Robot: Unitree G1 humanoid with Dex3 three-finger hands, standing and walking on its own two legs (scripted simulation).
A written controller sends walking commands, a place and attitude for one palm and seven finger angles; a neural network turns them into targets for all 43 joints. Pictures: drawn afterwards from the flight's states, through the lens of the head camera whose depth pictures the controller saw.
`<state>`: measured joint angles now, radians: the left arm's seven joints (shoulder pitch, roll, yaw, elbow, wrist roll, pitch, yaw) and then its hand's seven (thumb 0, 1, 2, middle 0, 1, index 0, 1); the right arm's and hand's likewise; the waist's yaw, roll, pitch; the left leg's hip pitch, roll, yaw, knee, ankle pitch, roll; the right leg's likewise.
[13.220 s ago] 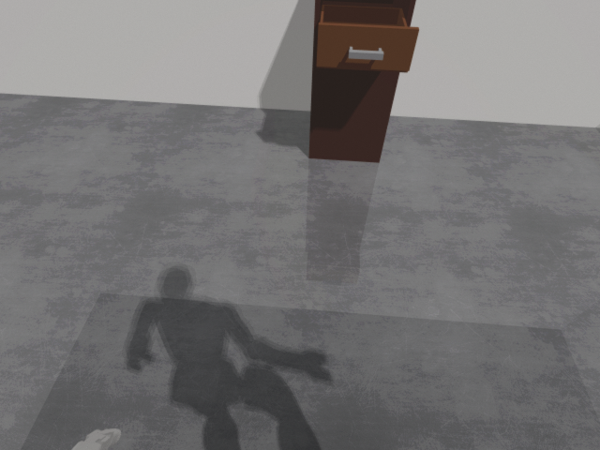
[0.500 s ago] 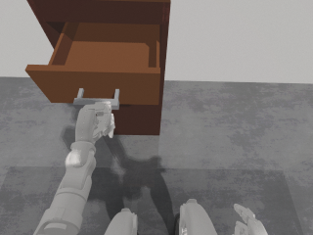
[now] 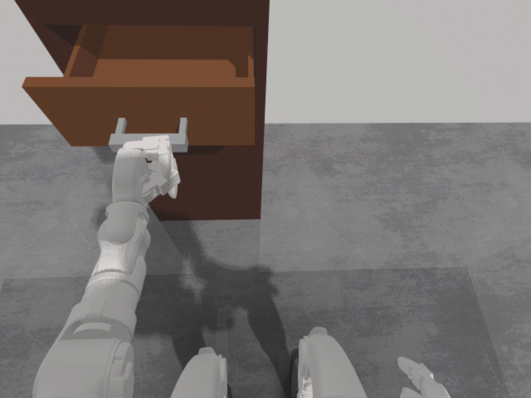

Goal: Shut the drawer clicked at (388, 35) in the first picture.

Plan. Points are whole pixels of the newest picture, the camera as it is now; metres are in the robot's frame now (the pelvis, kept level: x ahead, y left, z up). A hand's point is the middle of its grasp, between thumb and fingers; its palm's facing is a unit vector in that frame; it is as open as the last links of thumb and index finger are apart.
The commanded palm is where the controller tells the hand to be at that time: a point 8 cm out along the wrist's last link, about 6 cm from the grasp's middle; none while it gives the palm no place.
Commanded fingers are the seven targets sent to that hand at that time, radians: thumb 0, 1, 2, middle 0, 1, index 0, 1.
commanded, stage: push the drawer shut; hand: left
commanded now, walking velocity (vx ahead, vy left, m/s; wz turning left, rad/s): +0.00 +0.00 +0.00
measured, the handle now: (151, 133) +0.52 +0.16 +0.04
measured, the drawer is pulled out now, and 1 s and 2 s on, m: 0.13 0.02 0.00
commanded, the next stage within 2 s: pull the fist back off the drawer in 1.28 s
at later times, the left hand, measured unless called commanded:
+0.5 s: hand (179, 138) +0.50 +0.12 +0.04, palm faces -0.03 -1.00 -0.06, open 3.4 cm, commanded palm +0.49 +0.17 +0.04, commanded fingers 0.00 0.90 0.90 -1.40 -1.60 -1.40 -1.60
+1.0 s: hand (180, 111) +0.56 +0.12 +0.04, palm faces -0.03 -1.00 -0.04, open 3.4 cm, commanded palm +0.55 +0.17 +0.04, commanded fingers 0.00 0.90 0.90 -1.40 -1.60 -1.40 -1.60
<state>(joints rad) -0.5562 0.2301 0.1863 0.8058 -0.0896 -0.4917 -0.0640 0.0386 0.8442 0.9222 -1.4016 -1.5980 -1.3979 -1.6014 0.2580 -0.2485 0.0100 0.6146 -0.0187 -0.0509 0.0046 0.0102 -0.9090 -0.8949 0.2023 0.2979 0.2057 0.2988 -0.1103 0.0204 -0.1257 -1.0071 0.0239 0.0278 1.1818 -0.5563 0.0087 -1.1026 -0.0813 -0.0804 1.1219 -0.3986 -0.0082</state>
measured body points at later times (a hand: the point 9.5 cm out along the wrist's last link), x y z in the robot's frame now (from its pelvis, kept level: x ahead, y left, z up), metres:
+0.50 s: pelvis -0.01 +0.00 -0.01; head +0.14 +0.00 +0.41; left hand +0.50 +0.17 +0.04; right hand +0.02 -0.26 -0.13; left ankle +0.00 +0.11 -0.64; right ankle +0.07 -0.12 -0.64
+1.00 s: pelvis +0.00 +0.01 -0.02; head +0.18 +0.02 +0.40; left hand +0.55 +0.18 +0.04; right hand -0.01 -0.25 -0.13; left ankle +0.00 +0.11 -0.64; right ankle +0.07 -0.12 -0.64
